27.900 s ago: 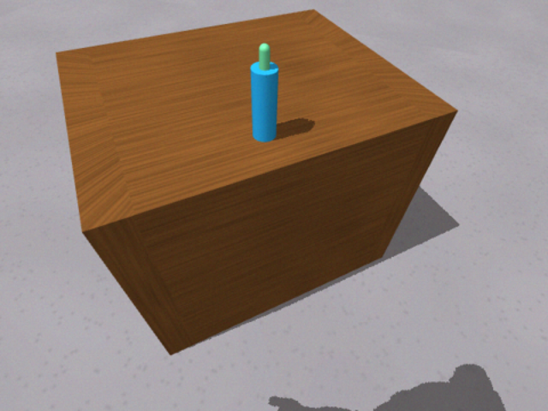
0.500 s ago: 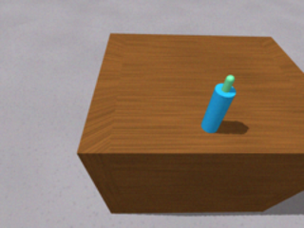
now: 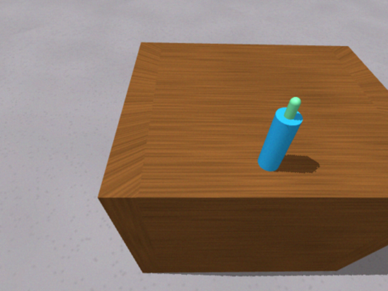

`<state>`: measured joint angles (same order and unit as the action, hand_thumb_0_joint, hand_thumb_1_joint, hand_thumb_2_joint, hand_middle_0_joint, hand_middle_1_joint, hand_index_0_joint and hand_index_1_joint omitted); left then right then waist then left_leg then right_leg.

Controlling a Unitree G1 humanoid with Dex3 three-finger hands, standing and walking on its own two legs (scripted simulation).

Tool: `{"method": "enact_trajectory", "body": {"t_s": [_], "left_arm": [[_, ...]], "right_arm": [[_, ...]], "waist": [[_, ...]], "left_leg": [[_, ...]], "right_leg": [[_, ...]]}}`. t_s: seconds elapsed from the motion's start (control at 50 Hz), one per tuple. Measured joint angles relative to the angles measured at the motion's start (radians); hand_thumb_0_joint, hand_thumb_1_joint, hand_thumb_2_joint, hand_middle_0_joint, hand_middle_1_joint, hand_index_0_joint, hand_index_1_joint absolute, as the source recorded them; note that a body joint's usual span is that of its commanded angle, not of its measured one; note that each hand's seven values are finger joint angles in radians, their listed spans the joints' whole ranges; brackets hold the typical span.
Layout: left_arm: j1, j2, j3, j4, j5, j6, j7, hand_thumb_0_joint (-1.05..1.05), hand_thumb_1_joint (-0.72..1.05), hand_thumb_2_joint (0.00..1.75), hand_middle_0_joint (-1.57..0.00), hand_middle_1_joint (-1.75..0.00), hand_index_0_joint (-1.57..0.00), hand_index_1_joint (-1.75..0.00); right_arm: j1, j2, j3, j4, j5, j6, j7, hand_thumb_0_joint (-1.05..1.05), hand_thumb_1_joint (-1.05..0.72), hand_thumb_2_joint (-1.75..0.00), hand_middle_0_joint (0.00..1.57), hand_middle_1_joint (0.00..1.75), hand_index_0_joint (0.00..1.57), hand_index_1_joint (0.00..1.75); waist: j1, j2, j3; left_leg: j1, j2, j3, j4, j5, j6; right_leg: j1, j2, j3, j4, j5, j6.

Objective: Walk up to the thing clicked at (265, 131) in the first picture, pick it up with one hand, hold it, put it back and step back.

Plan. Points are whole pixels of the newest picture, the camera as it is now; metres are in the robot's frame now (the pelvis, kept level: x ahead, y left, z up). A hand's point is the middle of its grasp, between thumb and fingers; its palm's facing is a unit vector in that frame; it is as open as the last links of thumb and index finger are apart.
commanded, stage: stand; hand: right
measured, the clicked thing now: (280, 135) +0.43 -0.20 +0.07
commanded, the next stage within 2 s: step back in 0.68 s
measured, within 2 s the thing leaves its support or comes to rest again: neither
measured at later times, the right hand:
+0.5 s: hand out of the picture +0.08 -0.25 -0.16, palm faces -0.03 +0.94 -0.34, open 7.4 cm
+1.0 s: hand out of the picture +0.04 -0.26 -0.17, palm faces -0.01 +0.92 -0.40, open 7.4 cm
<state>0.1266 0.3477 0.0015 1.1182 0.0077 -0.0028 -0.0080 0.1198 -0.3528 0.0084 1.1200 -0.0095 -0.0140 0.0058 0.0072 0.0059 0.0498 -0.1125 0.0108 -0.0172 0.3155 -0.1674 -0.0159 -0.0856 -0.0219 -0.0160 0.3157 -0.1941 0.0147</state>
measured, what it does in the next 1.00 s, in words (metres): lifts its left foot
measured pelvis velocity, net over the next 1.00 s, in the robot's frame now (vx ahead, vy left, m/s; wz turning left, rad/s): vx -0.05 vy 0.02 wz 0.00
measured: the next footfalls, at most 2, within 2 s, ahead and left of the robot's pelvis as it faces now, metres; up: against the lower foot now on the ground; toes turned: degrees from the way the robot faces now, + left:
left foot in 1.04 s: -0.03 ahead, +0.15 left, +0.00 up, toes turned -1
right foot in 1.42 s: -0.10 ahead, -0.09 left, +0.00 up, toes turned -2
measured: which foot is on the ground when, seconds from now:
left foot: down 0.00-0.88, up 0.90-1.00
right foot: down 0.00-1.00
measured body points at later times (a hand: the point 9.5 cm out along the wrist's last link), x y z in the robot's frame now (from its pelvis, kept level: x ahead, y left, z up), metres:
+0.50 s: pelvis +0.00 +0.00 +0.00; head +0.01 +0.00 +0.45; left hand +0.07 +0.30 -0.13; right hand +0.08 -0.30 -0.13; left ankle +0.00 +0.13 -0.75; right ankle -0.01 -0.13 -0.75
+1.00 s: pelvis -0.05 +0.02 -0.02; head +0.01 +0.03 +0.42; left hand +0.07 +0.34 -0.15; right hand +0.04 -0.31 -0.14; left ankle -0.06 +0.14 -0.72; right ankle -0.01 -0.13 -0.75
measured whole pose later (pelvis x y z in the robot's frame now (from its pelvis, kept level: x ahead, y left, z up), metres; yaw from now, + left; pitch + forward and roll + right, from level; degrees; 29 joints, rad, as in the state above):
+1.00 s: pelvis -0.05 +0.02 -0.02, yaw +0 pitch -1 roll +0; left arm 0.07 0.40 0.05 0.94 0.03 0.05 0.01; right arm 0.10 -0.41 -0.06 0.97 0.00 0.05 0.02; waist 0.00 -0.02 0.16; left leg -0.35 -0.04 -0.03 0.85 -0.48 0.04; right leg -0.33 -0.06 0.01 0.63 -0.28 0.02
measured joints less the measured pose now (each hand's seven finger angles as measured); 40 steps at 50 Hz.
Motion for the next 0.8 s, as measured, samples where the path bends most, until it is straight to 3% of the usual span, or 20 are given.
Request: {"method": "enact_trajectory", "body": {"t_s": [0.68, 0.8], "left_arm": [[0.002, 0.0, 0.0, 0.001, 0.001, -0.002, 0.0, 0.01, 0.9, 0.89, -0.2, -0.3, -0.2, -0.3], [-0.02, 0.02, 0.033, -0.067, -0.017, 0.018, 0.009, 0.01, 0.9, 0.89, -0.21, -0.3, -0.2, -0.3]], "right_arm": [[0.004, 0.001, -0.003, -0.002, 0.0, 0.003, 0.002, 0.01, -0.91, -0.9, 0.2, 0.3, 0.2, 0.3], [-0.03, -0.015, -0.03, -0.046, 0.014, 0.03, 0.008, 0.01, -0.91, -0.9, 0.2, 0.3, 0.2, 0.3]], "waist": [[-0.002, -0.002, 0.001], [-0.002, -0.002, 0.063]], "left_leg": [[0.001, 0.004, 0.002, -0.001, -0.002, -0.002], [-0.092, 0.006, 0.0, 0.127, -0.042, 0.004]], "right_leg": [[0.001, 0.004, 0.002, -0.003, 0.0, -0.003], [-0.091, 0.007, 0.002, 0.122, -0.039, -0.01]]}}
